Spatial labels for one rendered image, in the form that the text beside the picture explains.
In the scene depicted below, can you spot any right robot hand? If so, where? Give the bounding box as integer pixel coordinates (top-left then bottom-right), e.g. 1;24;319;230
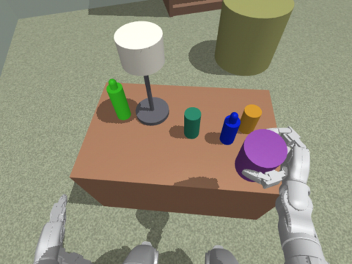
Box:
242;126;310;189

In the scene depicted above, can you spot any desk lamp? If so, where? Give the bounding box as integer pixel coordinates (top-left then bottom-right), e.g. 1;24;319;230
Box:
114;21;169;126

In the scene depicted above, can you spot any left robot hand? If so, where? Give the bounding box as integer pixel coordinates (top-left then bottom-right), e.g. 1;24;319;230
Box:
34;194;93;264

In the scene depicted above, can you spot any bookshelf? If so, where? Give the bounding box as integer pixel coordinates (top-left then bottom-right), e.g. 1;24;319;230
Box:
163;0;223;17

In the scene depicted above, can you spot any right robot arm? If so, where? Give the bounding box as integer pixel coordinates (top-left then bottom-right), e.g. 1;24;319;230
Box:
275;180;330;264

